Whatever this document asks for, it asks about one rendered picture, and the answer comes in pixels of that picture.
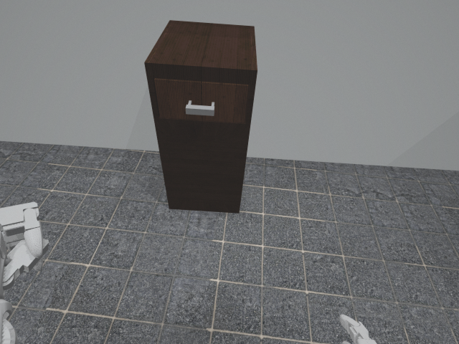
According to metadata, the robot left forearm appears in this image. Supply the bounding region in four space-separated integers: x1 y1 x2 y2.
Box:
0 299 18 344

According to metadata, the handle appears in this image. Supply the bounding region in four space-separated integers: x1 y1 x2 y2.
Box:
186 100 214 116

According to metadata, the drawer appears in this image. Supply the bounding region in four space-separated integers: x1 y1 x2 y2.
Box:
154 78 248 123

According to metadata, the robot left hand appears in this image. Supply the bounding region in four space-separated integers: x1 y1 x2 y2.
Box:
0 202 49 300

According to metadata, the cabinet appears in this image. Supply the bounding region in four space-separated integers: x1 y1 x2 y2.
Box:
144 20 257 213

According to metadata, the robot right hand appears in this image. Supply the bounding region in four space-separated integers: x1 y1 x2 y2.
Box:
339 315 377 344

